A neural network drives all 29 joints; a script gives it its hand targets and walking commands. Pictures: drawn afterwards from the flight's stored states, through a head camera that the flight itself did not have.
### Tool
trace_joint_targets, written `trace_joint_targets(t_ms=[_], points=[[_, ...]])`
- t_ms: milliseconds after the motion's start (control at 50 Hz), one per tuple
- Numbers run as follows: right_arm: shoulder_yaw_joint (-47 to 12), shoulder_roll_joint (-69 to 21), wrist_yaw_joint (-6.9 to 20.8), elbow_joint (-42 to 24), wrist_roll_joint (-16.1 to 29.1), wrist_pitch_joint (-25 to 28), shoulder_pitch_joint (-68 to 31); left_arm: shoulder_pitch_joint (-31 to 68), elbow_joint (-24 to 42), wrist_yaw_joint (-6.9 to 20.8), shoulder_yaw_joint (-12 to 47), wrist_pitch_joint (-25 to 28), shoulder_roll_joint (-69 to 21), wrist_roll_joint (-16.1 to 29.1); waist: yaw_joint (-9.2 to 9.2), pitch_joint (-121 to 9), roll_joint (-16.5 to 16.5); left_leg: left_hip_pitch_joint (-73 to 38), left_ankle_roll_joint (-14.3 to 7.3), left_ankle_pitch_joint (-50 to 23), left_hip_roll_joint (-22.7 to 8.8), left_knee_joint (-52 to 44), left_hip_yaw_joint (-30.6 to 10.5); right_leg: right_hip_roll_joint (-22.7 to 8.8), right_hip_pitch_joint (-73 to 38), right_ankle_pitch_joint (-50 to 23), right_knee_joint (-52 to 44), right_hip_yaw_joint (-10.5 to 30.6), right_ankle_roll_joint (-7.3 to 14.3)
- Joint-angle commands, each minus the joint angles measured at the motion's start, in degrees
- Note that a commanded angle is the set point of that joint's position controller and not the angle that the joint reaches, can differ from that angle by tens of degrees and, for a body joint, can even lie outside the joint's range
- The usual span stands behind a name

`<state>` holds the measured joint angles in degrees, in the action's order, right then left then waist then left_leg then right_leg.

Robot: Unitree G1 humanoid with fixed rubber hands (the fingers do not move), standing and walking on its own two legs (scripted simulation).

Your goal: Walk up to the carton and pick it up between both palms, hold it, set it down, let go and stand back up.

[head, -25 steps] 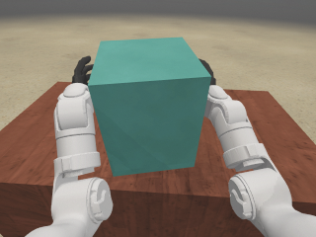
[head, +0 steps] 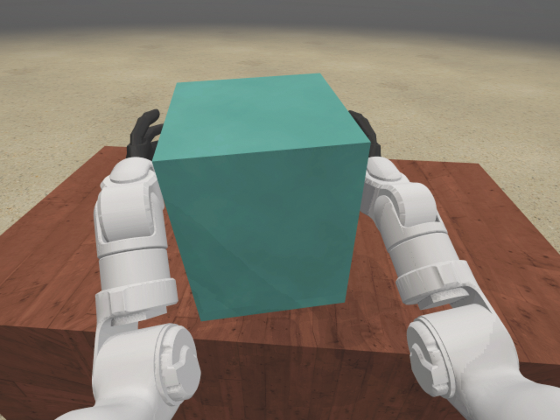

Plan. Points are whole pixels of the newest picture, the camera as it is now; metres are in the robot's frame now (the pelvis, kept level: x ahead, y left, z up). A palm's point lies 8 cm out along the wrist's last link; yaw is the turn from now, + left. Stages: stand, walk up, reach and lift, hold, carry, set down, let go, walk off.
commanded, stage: hold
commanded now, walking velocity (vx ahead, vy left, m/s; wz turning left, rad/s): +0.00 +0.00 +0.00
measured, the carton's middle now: (262, 194) +0.36 +0.01 +0.22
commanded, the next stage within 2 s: none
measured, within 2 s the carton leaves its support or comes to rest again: neither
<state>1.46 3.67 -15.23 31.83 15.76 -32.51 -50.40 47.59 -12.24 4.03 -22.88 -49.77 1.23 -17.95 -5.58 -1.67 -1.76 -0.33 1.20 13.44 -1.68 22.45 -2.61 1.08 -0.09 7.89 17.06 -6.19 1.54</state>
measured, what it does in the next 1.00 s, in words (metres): stands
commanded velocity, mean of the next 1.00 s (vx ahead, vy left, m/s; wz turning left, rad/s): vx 0.00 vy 0.00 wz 0.00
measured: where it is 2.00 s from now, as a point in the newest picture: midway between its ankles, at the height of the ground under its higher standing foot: outside the picture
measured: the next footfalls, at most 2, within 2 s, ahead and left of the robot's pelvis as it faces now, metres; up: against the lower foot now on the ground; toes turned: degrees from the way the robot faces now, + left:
none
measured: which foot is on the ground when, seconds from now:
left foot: down 0.00-1.00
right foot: down 0.00-1.00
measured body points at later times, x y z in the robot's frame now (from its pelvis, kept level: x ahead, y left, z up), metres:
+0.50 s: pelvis +0.00 +0.00 +0.00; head -0.08 +0.02 +0.44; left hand +0.38 +0.16 +0.27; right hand +0.37 -0.14 +0.26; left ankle +0.00 +0.13 -0.75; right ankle +0.03 -0.10 -0.75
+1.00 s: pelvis +0.00 +0.00 +0.00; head -0.08 +0.02 +0.44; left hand +0.38 +0.15 +0.27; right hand +0.37 -0.14 +0.26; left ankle +0.00 +0.13 -0.75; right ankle +0.03 -0.10 -0.75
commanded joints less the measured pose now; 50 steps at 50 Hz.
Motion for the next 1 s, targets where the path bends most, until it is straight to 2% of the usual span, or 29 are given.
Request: trace_joint_targets(t_ms=[0,40,60,100,120,160,200,220,240,300,320,340,400,460,560,580,600,640,660,700,760,800,840,860,880,900,920,960,980], points=[[-15.8,-33.8,6.0,-18.1,6.9,3.0,-49.1,42.1,5.0,8.2,26.6,2.6,-29.3,9.2,-0.95,-19.9,5.1,9.8,1.0,-11.9,4.4,-5.7,3.4,2.5,-14.4,-10.0,0.4,3.3,-3.1],[-16.3,-33.5,6.3,-19.4,6.9,3.1,-48.8,40.4,5.8,7.9,28.0,2.5,-29.8,10.0,-0.90,-20.6,5.6,10.0,1.4,-14.8,4.1,-5.6,2.9,2.8,-15.3,-11.3,0.4,3.2,-2.6],[-15.4,-32.8,6.4,-18.0,6.8,2.9,-48.8,40.9,4.6,7.9,28.0,2.3,-30.5,10.3,-1.85,-19.8,5.9,9.0,2.0,-14.2,3.9,-5.4,2.8,2.9,-13.9,-10.3,0.6,3.0,-2.5],[-17.1,-33.4,6.6,-18.2,7.2,2.9,-48.6,40.6,5.3,8.0,28.2,2.3,-30.0,10.1,-1.15,-20.2,5.1,8.9,1.3,-14.1,4.2,-5.3,3.1,2.5,-14.7,-11.1,0.5,3.3,-3.0],[-15.9,-32.1,6.2,-16.2,6.6,2.5,-46.9,38.3,2.7,8.2,27.8,1.7,-30.3,9.1,-2.30,-16.9,5.5,9.3,1.7,-14.1,3.9,-5.6,2.9,2.6,-13.9,-11.0,0.2,3.3,-2.5],[-15.8,-32.0,6.2,-16.9,7.1,2.6,-46.3,38.0,4.0,8.7,27.9,1.5,-31.0,8.8,-1.98,-17.2,7.0,9.9,2.4,-14.4,4.1,-5.8,3.2,2.9,-15.2,-10.6,0.2,2.9,-2.4],[-15.5,-32.9,6.7,-15.6,7.1,2.5,-47.9,40.7,5.1,8.6,26.9,1.8,-30.6,8.6,-1.17,-16.8,6.3,10.6,1.9,-12.1,4.0,-6.6,3.2,2.7,-14.6,-7.8,0.0,2.8,-2.3],[-15.8,-32.6,6.9,-17.2,7.3,2.8,-48.4,39.0,3.9,8.4,25.9,1.7,-31.2,8.6,-0.37,-17.4,6.0,10.7,1.8,-13.1,3.8,-6.4,2.9,2.8,-14.6,-8.6,0.1,2.8,-2.3],[-17.1,-33.6,7.0,-19.3,7.7,3.4,-49.6,40.8,7.4,8.1,27.2,2.2,-31.2,9.5,0.08,-21.8,5.9,9.5,1.5,-14.9,3.7,-5.5,2.7,2.8,-15.9,-10.8,0.7,3.0,-2.4],[-18.0,-33.3,6.5,-20.5,8.7,3.4,-48.9,39.3,6.9,7.7,27.9,1.9,-30.4,9.5,-0.69,-21.8,5.3,7.9,1.6,-18.6,4.3,-4.2,3.3,2.7,-17.0,-15.4,1.1,3.5,-3.0],[-18.7,-33.2,6.4,-21.5,8.8,3.5,-49.5,38.3,6.5,7.6,28.2,1.7,-30.8,9.5,-0.15,-21.9,5.2,7.6,1.4,-18.6,4.4,-4.2,3.3,2.7,-16.8,-15.6,1.1,3.5,-3.2],[-17.6,-32.6,6.4,-17.9,7.9,2.7,-48.6,37.1,2.7,7.9,24.7,1.5,-28.6,7.6,0.15,-17.0,3.1,9.6,0.6,-14.4,4.2,-5.3,3.4,2.4,-14.7,-12.5,0.1,3.7,-3.4],[-15.4,-33.2,7.0,-17.1,5.9,3.2,-50.1,41.1,3.2,8.4,25.3,1.7,-29.3,7.8,0.47,-17.3,4.1,12.0,0.2,-7.6,3.9,-7.5,3.9,2.1,-14.3,-5.6,-0.1,3.4,-3.0],[-15.8,-34.5,7.2,-18.5,7.2,3.6,-50.9,42.0,4.9,7.7,26.4,2.7,-30.1,9.9,0.48,-21.4,4.7,10.2,0.2,-11.2,4.0,-6.3,3.2,2.4,-15.4,-8.6,0.4,3.7,-2.9],[-16.1,-33.6,6.5,-17.7,6.2,3.4,-51.0,38.7,-0.3,8.4,24.2,2.1,-29.7,8.4,0.23,-20.1,1.1,10.5,-0.1,-10.7,4.3,-6.0,3.5,2.3,-15.5,-10.2,0.1,3.7,-3.3],[-14.1,-32.9,6.2,-13.5,5.0,2.6,-49.7,38.7,-2.9,8.9,22.0,1.9,-28.1,7.2,-0.05,-16.5,1.3,11.9,-0.2,-7.2,4.7,-7.1,3.9,1.9,-14.2,-6.8,-0.9,4.0,-3.4],[-14.7,-33.5,6.2,-15.7,5.0,2.9,-50.2,39.9,-0.5,9.1,23.9,1.9,-28.8,7.8,-0.58,-18.0,2.2,12.0,-0.1,-7.6,4.7,-7.0,4.1,1.9,-15.2,-6.9,-0.4,4.1,-3.4],[-15.1,-33.3,6.2,-17.2,6.5,3.1,-50.7,40.5,2.4,8.9,24.7,2.1,-29.5,9.0,-0.58,-20.3,3.5,10.4,0.5,-11.7,4.4,-6.3,3.7,2.6,-15.7,-9.8,0.0,3.3,-3.1],[-15.1,-34.2,6.1,-16.8,6.4,3.0,-50.5,42.7,3.5,8.9,26.5,2.3,-29.6,9.5,-1.72,-20.8,4.4,9.7,0.7,-12.7,4.5,-5.8,3.4,2.3,-14.6,-10.8,0.1,3.5,-3.1],[-15.9,-34.1,5.6,-18.8,7.9,3.1,-50.1,41.1,4.5,8.8,27.5,2.3,-30.5,10.0,-2.05,-22.9,5.5,8.2,1.5,-17.5,4.6,-4.1,3.2,2.6,-16.5,-15.2,0.9,3.7,-3.3],[-13.9,-31.4,5.7,-15.4,6.4,2.3,-49.1,39.3,0.5,9.2,25.1,1.5,-29.6,7.7,-2.30,-15.7,7.0,11.1,1.6,-10.3,4.1,-6.2,3.0,2.2,-14.8,-7.8,-0.3,3.6,-2.9],[-14.1,-32.0,6.3,-15.9,6.6,2.3,-50.1,39.7,0.2,9.1,24.4,1.7,-29.2,7.8,-1.01,-16.6,5.4,12.9,0.6,-7.8,4.1,-7.4,3.3,2.3,-14.9,-5.7,-0.3,3.3,-2.9],[-15.0,-33.0,6.8,-16.8,6.9,2.8,-50.9,41.6,3.2,8.6,26.1,2.4,-30.1,8.9,-0.73,-18.3,6.3,12.1,1.2,-11.6,4.1,-6.6,3.1,2.6,-15.1,-9.0,0.6,3.1,-2.6],[-15.1,-33.9,6.7,-16.8,7.4,2.9,-49.4,42.1,6.0,8.2,27.3,2.8,-30.6,9.6,-1.49,-21.3,6.1,10.1,1.6,-15.3,4.2,-5.0,3.1,2.7,-15.7,-12.0,1.1,3.2,-2.6],[-16.6,-34.3,6.7,-18.0,8.4,3.0,-50.0,43.2,7.4,7.9,27.6,2.8,-30.5,9.8,-0.28,-23.1,6.7,8.6,1.8,-17.6,4.4,-4.1,2.9,2.8,-15.6,-13.9,1.4,3.1,-2.7],[-16.4,-33.9,6.4,-16.5,8.3,2.2,-48.8,42.0,5.3,7.9,26.9,2.5,-29.9,9.8,-1.24,-20.7,5.5,8.8,1.5,-16.4,4.2,-4.6,2.8,2.8,-15.3,-13.0,0.8,3.0,-2.9],[-16.5,-34.0,6.5,-16.6,8.4,2.4,-49.4,42.5,5.4,8.1,27.2,2.5,-29.6,9.2,-0.76,-20.1,6.2,9.3,1.4,-14.8,4.3,-5.0,3.2,2.8,-15.1,-11.2,0.6,3.3,-2.9],[-16.0,-34.2,6.6,-16.0,7.6,2.3,-50.6,40.8,1.8,8.4,25.2,2.2,-28.9,8.7,0.68,-18.5,4.0,12.1,0.1,-9.9,4.4,-7.0,3.6,2.0,-14.4,-8.0,-0.3,3.4,-3.4],[-15.8,-34.1,6.6,-16.6,7.4,2.4,-50.8,40.1,1.1,8.7,24.9,2.2,-28.9,8.7,0.21,-18.1,3.0,12.5,-0.1,-9.0,4.5,-7.4,3.7,2.1,-14.9,-8.1,-0.1,3.5,-3.3]])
